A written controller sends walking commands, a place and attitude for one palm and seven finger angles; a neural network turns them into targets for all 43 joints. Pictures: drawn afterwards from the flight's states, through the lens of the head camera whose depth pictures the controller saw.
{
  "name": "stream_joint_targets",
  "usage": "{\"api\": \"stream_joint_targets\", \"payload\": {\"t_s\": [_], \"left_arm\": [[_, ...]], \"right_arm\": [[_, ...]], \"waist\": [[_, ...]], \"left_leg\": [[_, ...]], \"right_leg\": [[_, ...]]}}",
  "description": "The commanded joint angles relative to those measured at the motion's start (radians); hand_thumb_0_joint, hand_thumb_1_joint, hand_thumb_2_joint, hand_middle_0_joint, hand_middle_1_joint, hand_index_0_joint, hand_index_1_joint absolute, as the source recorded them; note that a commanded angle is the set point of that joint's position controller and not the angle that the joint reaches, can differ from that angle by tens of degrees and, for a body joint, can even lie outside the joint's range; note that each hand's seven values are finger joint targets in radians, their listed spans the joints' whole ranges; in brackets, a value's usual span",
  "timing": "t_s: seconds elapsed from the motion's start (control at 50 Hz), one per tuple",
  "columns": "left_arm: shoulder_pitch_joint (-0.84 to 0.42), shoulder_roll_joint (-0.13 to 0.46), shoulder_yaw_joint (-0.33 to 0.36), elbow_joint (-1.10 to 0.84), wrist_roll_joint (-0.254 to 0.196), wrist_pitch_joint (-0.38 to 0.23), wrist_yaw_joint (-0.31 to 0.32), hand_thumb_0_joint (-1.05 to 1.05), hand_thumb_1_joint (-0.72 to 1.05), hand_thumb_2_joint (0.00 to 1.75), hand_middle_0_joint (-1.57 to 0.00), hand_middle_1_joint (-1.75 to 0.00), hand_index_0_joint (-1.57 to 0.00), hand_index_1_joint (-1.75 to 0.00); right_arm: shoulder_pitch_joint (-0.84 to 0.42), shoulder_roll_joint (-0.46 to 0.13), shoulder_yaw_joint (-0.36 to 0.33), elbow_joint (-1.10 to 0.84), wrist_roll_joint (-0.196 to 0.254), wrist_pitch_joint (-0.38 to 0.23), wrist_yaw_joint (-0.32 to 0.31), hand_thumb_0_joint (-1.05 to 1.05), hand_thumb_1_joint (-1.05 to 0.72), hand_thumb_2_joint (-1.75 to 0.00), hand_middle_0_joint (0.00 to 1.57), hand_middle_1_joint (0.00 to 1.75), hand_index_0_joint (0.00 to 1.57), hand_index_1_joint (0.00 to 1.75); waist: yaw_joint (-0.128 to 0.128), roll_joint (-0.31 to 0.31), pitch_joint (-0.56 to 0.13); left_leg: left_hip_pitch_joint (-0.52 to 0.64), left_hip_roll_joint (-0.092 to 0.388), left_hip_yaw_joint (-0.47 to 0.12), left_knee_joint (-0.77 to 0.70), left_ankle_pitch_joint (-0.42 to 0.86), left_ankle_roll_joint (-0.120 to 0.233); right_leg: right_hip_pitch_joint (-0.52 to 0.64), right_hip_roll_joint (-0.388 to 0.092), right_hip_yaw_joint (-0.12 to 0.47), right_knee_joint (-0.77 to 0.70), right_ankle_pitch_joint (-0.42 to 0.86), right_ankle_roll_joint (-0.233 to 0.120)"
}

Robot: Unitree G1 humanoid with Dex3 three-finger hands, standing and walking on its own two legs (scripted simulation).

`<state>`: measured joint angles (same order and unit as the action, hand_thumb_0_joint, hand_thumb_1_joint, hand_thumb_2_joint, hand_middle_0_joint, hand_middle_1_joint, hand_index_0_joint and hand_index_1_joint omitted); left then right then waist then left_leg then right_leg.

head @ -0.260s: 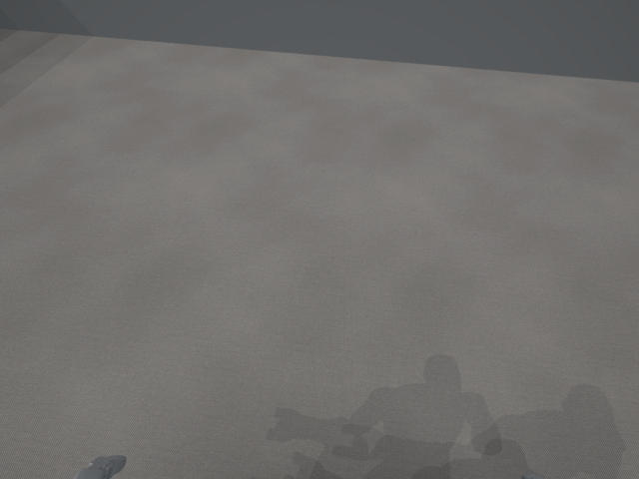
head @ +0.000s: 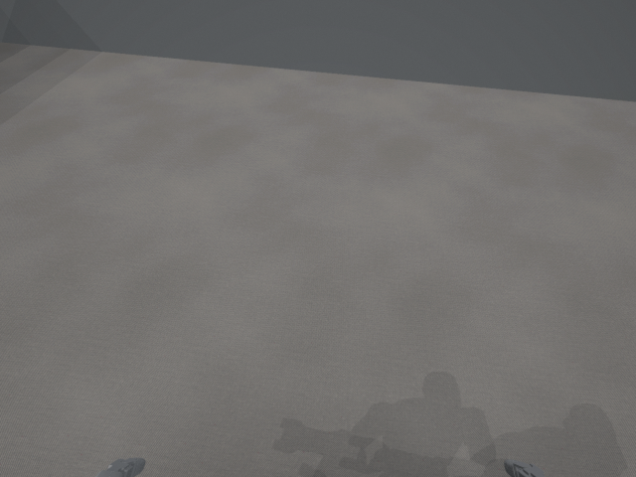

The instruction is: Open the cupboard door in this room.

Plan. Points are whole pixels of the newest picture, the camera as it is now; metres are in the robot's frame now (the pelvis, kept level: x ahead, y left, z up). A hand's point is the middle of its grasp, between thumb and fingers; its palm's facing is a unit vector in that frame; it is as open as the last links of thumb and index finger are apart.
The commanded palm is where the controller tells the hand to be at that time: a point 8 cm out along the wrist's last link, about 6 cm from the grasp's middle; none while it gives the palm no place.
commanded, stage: stand and wait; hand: left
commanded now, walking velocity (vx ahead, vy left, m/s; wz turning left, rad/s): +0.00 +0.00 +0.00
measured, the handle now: out of the picture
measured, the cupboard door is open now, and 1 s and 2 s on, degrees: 0 0 0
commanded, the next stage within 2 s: turn or walk to find it in 0.64 s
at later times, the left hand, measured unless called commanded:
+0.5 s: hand out of the picture +0.04 +0.24 -0.15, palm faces -0.03 -0.94 -0.34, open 7.4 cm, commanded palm none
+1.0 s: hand out of the picture +0.03 +0.21 -0.18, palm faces +0.05 -0.97 -0.25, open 7.4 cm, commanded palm none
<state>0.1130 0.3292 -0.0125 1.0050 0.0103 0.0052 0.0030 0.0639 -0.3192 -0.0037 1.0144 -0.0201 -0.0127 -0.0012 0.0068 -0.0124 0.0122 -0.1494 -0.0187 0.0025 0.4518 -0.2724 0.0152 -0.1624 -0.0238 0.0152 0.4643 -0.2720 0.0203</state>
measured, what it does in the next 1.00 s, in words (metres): stands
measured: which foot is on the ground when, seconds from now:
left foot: down 0.00-1.00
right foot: down 0.00-1.00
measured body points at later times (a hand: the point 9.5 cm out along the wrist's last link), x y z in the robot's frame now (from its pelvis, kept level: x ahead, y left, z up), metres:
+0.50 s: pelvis -0.02 -0.01 +0.00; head -0.02 -0.01 +0.45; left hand +0.04 +0.29 -0.13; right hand +0.04 -0.31 -0.13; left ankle -0.02 +0.11 -0.74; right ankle -0.01 -0.13 -0.74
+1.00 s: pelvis -0.03 +0.00 -0.01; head -0.02 +0.02 +0.44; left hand +0.02 +0.26 -0.16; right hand +0.04 -0.26 -0.15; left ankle -0.02 +0.11 -0.74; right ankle -0.01 -0.13 -0.74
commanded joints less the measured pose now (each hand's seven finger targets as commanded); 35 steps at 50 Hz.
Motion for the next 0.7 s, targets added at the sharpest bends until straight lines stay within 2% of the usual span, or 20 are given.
{"api": "stream_joint_targets", "payload": {"t_s": [0.0, 0.26, 0.32, 0.58, 0.68], "left_arm": [[-0.039, 0.212, 0.053, -0.062, 0.002, -0.027, 0.013, 0.0, 0.9, 0.9, -0.2, -0.3, -0.2, -0.3], [-0.029, 0.219, 0.05, -0.01, 0.0, -0.029, 0.007, 0.0, 0.9, 0.9, -0.2, -0.3, -0.2, -0.3], [-0.021, 0.222, 0.049, 0.0, -0.001, -0.032, 0.007, 0.0, 0.9, 0.9, -0.2, -0.3, -0.2, -0.3], [-0.022, 0.222, 0.047, 0.015, 0.001, -0.031, 0.005, 0.0, 0.9, 0.9, -0.2, -0.3, -0.2, -0.3], [-0.023, 0.216, 0.053, 0.006, 0.002, -0.027, 0.008, 0.0, 0.9, 0.9, -0.2, -0.3, -0.2, -0.3]], "right_arm": [[-0.037, -0.218, -0.047, -0.055, 0.005, -0.025, -0.016, 0.0, -0.9, -0.9, 0.2, 0.3, 0.2, 0.3], [-0.014, -0.226, -0.039, 0.001, 0.009, -0.021, -0.012, 0.0, -0.9, -0.9, 0.2, 0.3, 0.2, 0.3], [-0.004, -0.228, -0.039, 0.011, 0.01, -0.021, -0.011, 0.0, -0.9, -0.9, 0.2, 0.3, 0.2, 0.3], [0.015, -0.231, -0.036, 0.039, 0.009, -0.021, -0.009, 0.0, -0.9, -0.9, 0.2, 0.3, 0.2, 0.3], [0.016, -0.222, -0.038, 0.03, 0.009, -0.018, -0.006, 0.0, -0.9, -0.9, 0.2, 0.3, 0.2, 0.3]], "waist": [[-0.007, 0.017, -0.068], [-0.007, 0.007, -0.029], [-0.007, 0.006, -0.052], [-0.007, -0.002, -0.022], [-0.005, 0.007, -0.03]], "left_leg": [[0.021, 0.125, -0.084, -0.074, 0.292, 0.027], [0.0, 0.125, -0.101, -0.121, 0.139, 0.02], [0.014, 0.128, -0.099, -0.117, 0.149, 0.019], [-0.014, 0.129, -0.106, -0.14, 0.088, 0.015], [-0.037, 0.13, -0.114, -0.116, 0.142, 0.018]], "right_leg": [[0.023, -0.094, 0.062, -0.06, 0.269, -0.048], [0.001, -0.097, 0.09, -0.13, 0.122, -0.051], [0.007, -0.099, 0.096, -0.134, 0.132, -0.053], [-0.02, -0.095, 0.106, -0.156, 0.044, -0.051], [-0.003, -0.102, 0.081, -0.124, 0.085, -0.046]]}}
